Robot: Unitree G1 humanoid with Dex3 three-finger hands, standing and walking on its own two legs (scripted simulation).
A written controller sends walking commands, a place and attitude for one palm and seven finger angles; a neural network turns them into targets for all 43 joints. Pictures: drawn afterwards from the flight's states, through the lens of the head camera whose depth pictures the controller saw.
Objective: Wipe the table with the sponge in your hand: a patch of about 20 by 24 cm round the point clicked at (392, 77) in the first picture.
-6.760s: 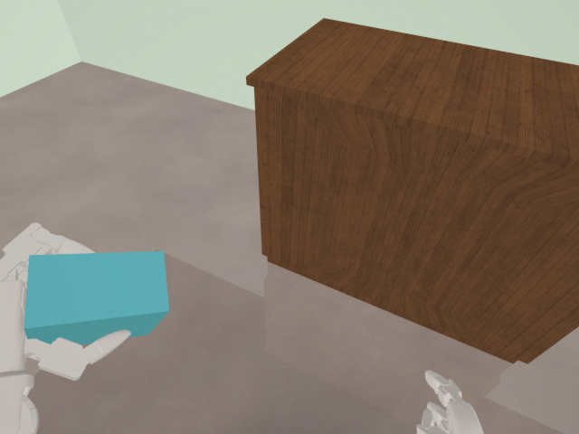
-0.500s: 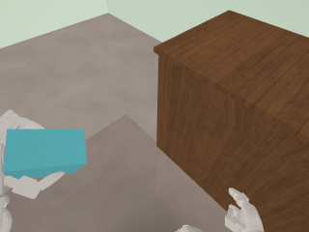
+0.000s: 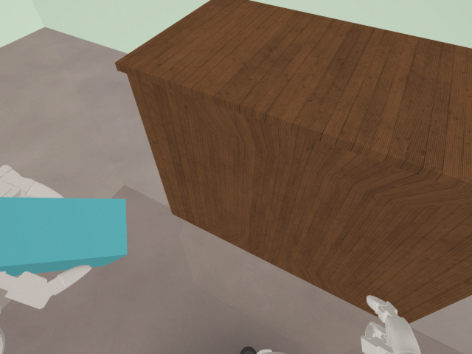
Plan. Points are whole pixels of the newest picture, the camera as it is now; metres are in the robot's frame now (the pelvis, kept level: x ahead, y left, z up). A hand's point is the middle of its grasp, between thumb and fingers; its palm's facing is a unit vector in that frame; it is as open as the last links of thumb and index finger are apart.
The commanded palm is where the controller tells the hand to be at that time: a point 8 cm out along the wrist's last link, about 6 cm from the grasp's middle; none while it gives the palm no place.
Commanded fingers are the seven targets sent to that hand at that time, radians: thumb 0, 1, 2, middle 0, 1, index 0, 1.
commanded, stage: turn to face it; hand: left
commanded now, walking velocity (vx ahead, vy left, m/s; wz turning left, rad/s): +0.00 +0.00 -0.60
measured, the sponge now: (80, 237) +0.22 +0.21 +0.16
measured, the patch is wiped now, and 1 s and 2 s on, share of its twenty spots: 0.00 0.00 0.00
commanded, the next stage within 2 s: take the last steps up to it in 1.36 s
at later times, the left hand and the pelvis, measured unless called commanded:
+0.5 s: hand (166, 257) +0.20 +0.09 +0.18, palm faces +0.05 -0.83 -0.55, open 10.7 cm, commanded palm +0.16 +0.16 +0.18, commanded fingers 0.00 0.10 1.30 -1.20 -1.60 -1.20 -1.60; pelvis -0.08 -0.06 +0.00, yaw -18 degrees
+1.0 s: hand (275, 305) +0.16 -0.02 +0.17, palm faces -0.14 -0.86 -0.49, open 10.7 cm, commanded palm +0.12 +0.06 +0.18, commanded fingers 0.00 0.10 1.30 -1.20 -1.60 -1.20 -1.60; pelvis -0.17 -0.08 -0.01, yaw -34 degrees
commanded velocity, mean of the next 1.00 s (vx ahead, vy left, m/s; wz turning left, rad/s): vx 0.00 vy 0.00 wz -0.58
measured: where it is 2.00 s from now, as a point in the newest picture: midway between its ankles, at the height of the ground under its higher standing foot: outside the picture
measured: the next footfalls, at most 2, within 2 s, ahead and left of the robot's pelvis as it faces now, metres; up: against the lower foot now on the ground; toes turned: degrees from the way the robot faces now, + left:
right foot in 0.24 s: +0.03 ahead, -0.13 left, +0.00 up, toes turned -13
left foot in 0.66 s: -0.03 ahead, +0.08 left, +0.00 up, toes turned -19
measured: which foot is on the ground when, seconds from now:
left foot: down 0.00-0.24, up 0.26-0.64, down 0.66-0.92, up 0.94-1.00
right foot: down 0.00-0.02, up 0.04-0.22, down 0.24-0.68, up 0.70-0.90, down 0.92-1.00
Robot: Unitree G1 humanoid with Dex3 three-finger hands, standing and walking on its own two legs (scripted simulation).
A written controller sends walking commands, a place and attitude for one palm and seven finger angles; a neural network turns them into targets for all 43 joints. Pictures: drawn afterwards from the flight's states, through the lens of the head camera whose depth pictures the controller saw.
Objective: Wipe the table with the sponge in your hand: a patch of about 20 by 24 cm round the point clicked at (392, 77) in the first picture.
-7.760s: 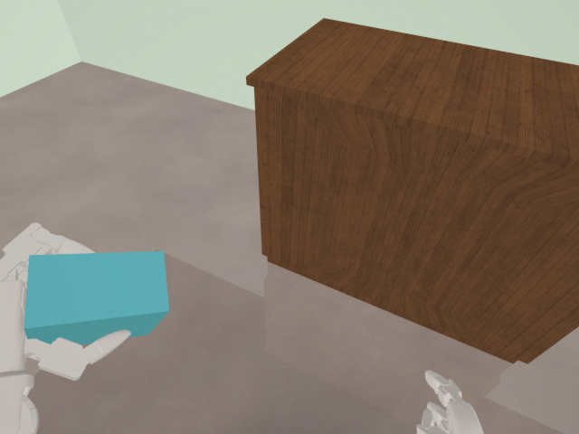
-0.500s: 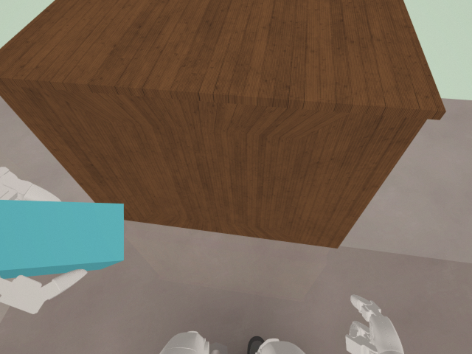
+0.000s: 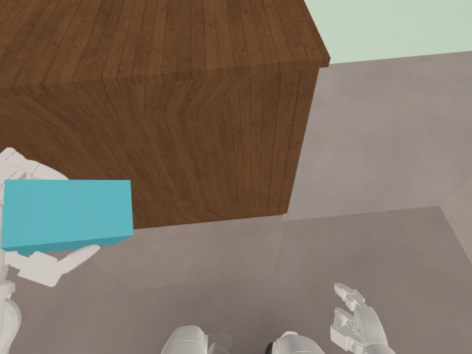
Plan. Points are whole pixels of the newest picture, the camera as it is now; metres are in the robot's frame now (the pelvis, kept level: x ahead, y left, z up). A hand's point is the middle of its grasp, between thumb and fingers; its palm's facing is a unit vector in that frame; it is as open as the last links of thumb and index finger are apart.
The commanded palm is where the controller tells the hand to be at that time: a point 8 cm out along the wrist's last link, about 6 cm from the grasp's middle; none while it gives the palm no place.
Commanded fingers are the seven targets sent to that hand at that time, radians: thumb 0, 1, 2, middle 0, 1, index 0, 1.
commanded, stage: turn to face it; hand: left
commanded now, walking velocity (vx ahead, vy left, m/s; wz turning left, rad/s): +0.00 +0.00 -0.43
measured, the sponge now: (88, 217) +0.25 +0.20 +0.16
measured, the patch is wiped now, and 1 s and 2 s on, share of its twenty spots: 0.00 0.00 0.00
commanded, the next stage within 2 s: take the last steps up to it in 0.36 s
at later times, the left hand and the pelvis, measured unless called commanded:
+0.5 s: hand (74, 250) +0.20 +0.19 +0.18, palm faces +0.23 -0.87 -0.44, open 10.7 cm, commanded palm +0.16 +0.23 +0.20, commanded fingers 0.00 0.10 1.30 -1.20 -1.60 -1.20 -1.60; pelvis -0.05 -0.01 +0.02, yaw -11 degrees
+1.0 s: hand (76, 235) +0.22 +0.19 +0.18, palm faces +0.25 -0.85 -0.46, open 10.7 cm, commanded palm +0.17 +0.24 +0.20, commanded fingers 0.00 0.10 1.30 -1.20 -1.60 -1.20 -1.60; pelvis -0.04 -0.01 +0.01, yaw -10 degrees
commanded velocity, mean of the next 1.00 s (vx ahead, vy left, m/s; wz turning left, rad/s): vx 0.17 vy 0.08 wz -0.08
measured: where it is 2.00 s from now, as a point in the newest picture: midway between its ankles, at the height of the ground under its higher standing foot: (238, 345)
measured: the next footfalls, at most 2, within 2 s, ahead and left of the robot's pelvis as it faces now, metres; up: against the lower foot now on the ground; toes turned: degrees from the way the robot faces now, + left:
left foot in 0.32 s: +0.02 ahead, +0.12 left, +0.00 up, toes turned -5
right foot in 0.56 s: -0.01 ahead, -0.14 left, +0.00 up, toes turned -15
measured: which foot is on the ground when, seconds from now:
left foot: up 0.00-0.30, down 0.32-0.58, up 0.60-0.88, down 0.90-1.00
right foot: down 0.00-0.36, up 0.38-0.54, down 0.56-1.00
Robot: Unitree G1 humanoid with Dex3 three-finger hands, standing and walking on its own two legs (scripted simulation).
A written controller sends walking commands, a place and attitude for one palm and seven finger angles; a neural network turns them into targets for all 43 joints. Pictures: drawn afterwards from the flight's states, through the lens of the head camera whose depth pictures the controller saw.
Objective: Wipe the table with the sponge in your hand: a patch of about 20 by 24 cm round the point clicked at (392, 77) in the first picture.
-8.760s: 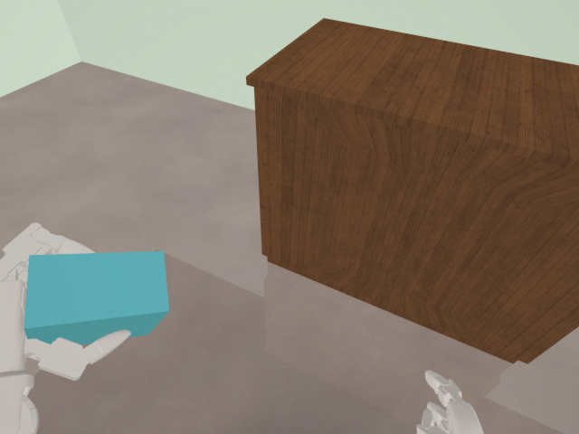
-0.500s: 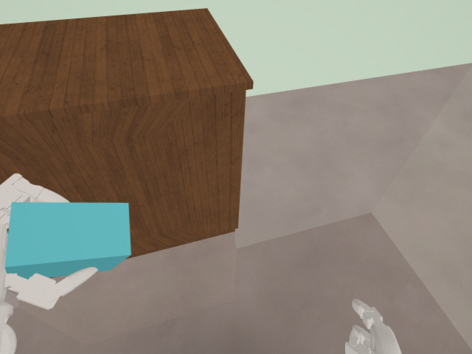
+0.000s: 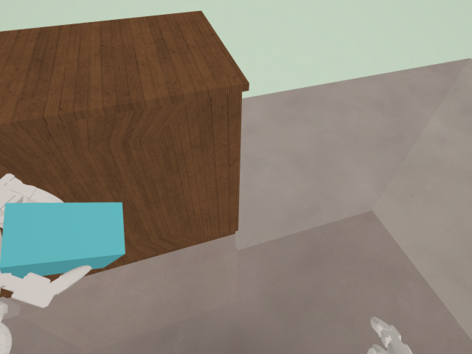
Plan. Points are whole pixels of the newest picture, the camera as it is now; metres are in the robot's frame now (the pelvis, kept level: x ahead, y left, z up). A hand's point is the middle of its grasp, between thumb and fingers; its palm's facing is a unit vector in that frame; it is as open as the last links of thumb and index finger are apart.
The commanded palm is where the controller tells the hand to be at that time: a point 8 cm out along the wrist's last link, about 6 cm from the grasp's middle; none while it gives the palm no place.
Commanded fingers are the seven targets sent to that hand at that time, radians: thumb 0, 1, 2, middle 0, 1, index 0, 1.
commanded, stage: take the last steps up to it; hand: left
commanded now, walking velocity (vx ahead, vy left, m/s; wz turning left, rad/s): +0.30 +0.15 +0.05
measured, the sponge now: (80, 240) +0.23 +0.21 +0.15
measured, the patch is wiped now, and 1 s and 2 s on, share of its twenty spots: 0.00 0.00 0.00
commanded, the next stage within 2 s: come to a stop and stand still in 0.76 s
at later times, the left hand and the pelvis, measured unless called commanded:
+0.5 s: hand (46, 174) +0.32 +0.29 +0.17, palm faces +0.39 -0.79 -0.47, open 10.7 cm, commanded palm +0.25 +0.33 +0.19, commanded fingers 0.00 0.10 1.30 -1.20 -1.60 -1.20 -1.60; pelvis +0.10 +0.05 -0.01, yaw +0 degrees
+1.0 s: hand (49, 130) +0.42 +0.33 +0.17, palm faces +0.35 -0.81 -0.48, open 10.7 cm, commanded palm +0.36 +0.39 +0.19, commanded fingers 0.00 0.10 1.30 -1.20 -1.60 -1.20 -1.60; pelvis +0.20 +0.11 -0.01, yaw +0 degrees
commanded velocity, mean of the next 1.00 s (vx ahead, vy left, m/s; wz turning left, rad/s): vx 0.16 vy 0.10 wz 0.01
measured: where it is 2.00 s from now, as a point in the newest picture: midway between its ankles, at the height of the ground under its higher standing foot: outside the picture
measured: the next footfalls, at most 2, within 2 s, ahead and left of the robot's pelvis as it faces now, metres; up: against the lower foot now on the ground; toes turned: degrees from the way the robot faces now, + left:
left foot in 0.42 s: +0.17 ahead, +0.18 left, +0.00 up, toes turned +10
right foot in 0.66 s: +0.19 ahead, -0.04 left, +0.00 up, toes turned -9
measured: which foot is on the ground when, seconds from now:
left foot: down 0.00-0.12, up 0.14-0.40, down 0.42-0.68, up 0.70-0.96, down 0.98-1.00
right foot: down 0.00-0.42, up 0.44-0.64, down 0.66-0.98, up 1.00-1.00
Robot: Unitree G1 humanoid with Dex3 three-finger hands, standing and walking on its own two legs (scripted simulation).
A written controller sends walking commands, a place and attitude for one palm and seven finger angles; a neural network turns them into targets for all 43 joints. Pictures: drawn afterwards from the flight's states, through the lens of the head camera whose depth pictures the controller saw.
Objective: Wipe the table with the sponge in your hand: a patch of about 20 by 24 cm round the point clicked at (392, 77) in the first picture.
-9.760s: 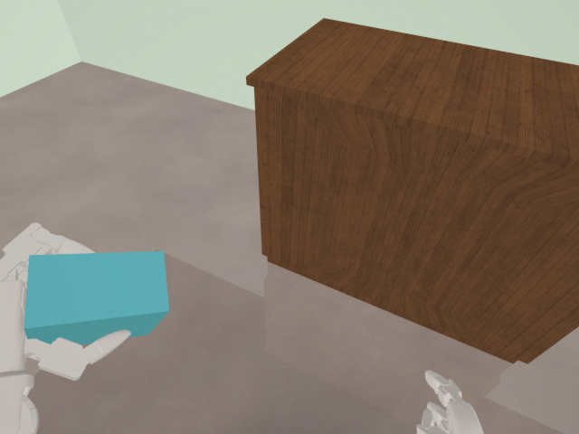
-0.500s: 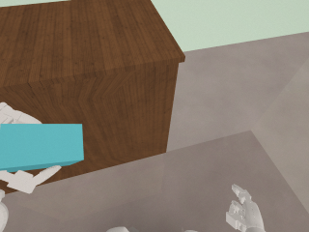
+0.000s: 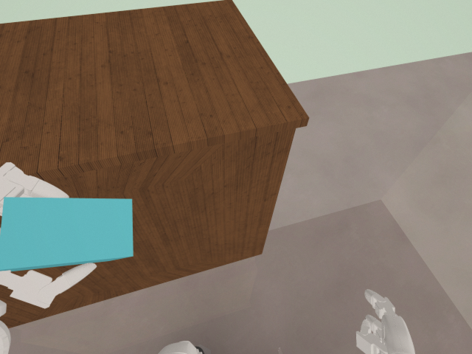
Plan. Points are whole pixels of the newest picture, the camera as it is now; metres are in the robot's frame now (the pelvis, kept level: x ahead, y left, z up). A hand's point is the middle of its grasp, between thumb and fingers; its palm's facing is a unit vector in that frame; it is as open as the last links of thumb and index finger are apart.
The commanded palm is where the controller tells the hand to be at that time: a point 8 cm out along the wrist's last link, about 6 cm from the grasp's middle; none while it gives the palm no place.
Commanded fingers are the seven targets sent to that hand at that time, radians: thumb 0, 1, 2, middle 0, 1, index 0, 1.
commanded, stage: come to a stop and stand still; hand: left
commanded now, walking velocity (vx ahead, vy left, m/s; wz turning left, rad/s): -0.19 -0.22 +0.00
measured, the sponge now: (85, 234) +0.23 +0.20 +0.15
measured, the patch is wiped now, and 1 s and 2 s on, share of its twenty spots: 0.00 0.00 0.00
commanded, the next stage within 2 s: look again from close up in 1.14 s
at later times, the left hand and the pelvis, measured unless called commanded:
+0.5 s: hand (60, 256) +0.20 +0.20 +0.17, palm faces +0.34 -0.84 -0.42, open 10.7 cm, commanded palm +0.14 +0.25 +0.19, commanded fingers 0.00 0.10 1.30 -1.20 -1.60 -1.20 -1.60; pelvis -0.02 -0.02 +0.01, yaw -1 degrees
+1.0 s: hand (40, 313) +0.14 +0.20 +0.17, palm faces +0.35 -0.85 -0.39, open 10.7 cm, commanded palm +0.09 +0.25 +0.19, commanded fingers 0.00 0.10 1.30 -1.20 -1.60 -1.20 -1.60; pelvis -0.08 -0.03 +0.01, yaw -2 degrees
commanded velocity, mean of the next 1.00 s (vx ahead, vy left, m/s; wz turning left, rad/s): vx -0.02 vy -0.03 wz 0.00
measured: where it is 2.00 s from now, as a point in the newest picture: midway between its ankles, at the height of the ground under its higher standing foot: outside the picture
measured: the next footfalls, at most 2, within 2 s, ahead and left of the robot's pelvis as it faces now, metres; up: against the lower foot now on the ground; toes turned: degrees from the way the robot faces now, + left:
right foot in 0.28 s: +0.04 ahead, -0.10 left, +0.00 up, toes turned -4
left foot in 0.58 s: +0.01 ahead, +0.09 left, +0.00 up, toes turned -2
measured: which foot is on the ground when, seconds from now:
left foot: down 0.00-0.32, up 0.34-0.56, down 0.58-1.00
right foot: up 0.00-0.26, down 0.28-1.00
